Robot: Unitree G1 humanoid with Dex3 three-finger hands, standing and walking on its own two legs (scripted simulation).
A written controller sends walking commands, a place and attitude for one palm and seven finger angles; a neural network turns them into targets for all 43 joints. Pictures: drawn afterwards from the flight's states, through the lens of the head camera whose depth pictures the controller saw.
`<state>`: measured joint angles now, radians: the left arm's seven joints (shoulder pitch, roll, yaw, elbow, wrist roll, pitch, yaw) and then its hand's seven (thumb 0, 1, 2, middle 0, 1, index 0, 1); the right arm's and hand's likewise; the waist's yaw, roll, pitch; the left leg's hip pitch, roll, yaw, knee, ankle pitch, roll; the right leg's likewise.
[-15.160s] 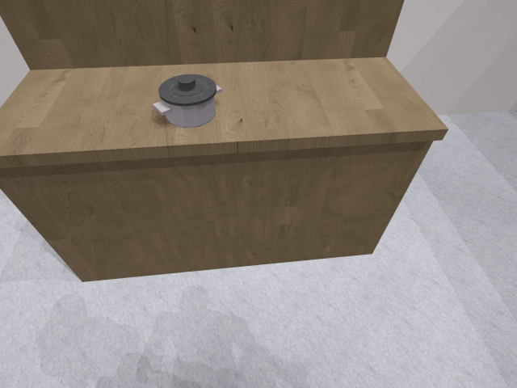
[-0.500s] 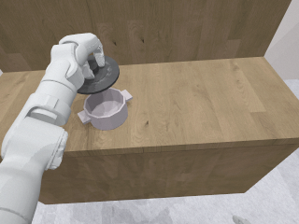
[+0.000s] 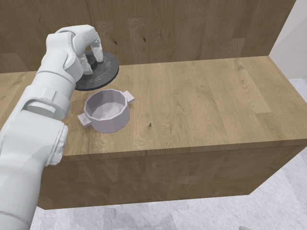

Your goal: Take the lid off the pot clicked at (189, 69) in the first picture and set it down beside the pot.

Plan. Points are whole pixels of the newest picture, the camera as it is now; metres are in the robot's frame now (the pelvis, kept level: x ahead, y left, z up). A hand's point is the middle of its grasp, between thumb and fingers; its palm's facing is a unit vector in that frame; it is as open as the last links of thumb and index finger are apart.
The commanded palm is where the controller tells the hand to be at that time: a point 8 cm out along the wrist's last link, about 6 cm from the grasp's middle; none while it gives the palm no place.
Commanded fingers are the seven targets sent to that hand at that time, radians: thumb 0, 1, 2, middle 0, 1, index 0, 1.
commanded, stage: move the lid sideways beside the pot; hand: left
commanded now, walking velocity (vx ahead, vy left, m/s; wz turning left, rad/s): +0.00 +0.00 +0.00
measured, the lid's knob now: (88, 62) +0.51 +0.15 +0.18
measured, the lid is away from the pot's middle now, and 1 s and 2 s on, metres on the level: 0.01 0.12 0.23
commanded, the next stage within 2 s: none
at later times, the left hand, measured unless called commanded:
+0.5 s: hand (60, 64) +0.48 +0.20 +0.21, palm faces -0.29 -0.06 -0.95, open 7.3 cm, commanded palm +0.48 +0.20 +0.27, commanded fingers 0.00 0.71 0.84 -0.89 -1.08 -0.90 -1.07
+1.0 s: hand (41, 63) +0.48 +0.25 +0.21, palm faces -0.30 -0.06 -0.95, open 7.3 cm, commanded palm +0.48 +0.26 +0.27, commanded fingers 0.00 0.71 0.84 -0.89 -1.08 -0.90 -1.07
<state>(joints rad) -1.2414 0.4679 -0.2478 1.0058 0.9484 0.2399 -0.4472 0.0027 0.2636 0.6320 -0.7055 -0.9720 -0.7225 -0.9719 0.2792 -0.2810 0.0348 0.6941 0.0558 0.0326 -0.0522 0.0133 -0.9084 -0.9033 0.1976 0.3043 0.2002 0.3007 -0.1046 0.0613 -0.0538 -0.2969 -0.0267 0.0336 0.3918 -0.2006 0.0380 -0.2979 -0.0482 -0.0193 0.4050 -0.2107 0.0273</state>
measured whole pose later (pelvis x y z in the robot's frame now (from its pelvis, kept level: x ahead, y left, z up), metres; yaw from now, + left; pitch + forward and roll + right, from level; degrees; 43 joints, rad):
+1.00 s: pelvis +0.00 +0.01 +0.00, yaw +0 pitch +7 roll -1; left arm -1.20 0.69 -0.15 1.02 1.00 0.12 -0.50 0.00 0.26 0.63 -0.71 -0.97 -0.72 -0.97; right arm 0.30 -0.29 0.03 0.69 0.07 0.09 -0.07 0.01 -0.91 -0.90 0.20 0.30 0.20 0.30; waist -0.12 0.05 -0.05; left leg -0.33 -0.02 0.02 0.41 -0.21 0.04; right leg -0.30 -0.04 -0.03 0.36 -0.19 0.03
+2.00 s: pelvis +0.01 +0.01 +0.00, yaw +0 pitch +9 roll -2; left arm -1.19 0.94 -0.05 1.09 1.01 -0.04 -0.53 0.00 0.27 0.63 -0.70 -0.97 -0.72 -0.97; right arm 0.30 -0.30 0.04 0.72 0.09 0.14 -0.10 0.01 -0.91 -0.90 0.20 0.30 0.20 0.30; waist -0.12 0.03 -0.03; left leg -0.38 -0.01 0.01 0.46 -0.24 0.05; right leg -0.31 -0.03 -0.04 0.34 -0.19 0.04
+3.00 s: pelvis +0.01 +0.02 -0.01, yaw +0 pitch +11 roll -3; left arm -1.13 0.95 -0.04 1.16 0.99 -0.09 -0.50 0.00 0.27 0.63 -0.70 -0.97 -0.72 -0.98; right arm 0.32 -0.30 0.04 0.73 0.10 0.15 -0.11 0.01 -0.91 -0.90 0.20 0.30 0.20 0.30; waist -0.14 0.02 -0.04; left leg -0.47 0.00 0.02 0.55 -0.28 0.06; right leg -0.39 -0.02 -0.03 0.40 -0.21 0.05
